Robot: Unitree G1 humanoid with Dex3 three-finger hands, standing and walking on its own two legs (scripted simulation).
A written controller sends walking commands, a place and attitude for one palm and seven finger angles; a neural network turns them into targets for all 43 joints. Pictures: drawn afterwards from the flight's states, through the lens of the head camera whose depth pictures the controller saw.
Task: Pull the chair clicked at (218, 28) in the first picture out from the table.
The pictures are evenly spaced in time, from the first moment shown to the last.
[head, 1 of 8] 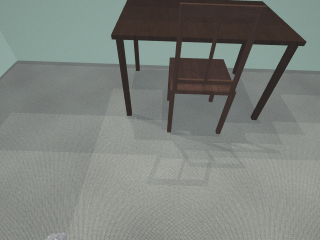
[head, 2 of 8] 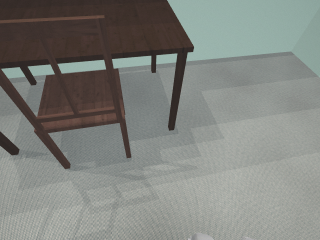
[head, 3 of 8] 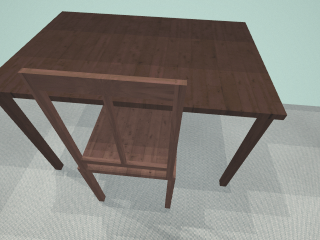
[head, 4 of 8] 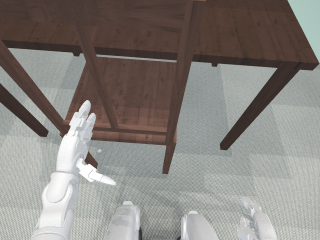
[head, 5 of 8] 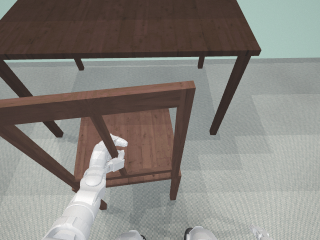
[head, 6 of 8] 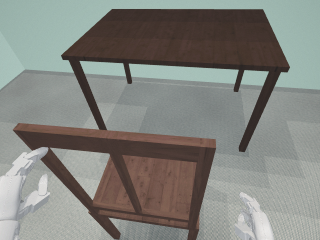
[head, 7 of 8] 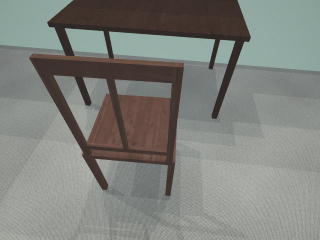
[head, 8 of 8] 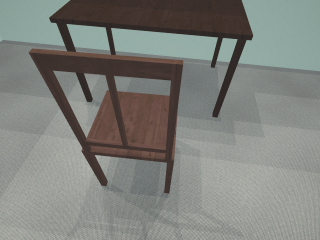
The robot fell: no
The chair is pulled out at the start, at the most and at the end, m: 0.00 0.53 0.53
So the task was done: yes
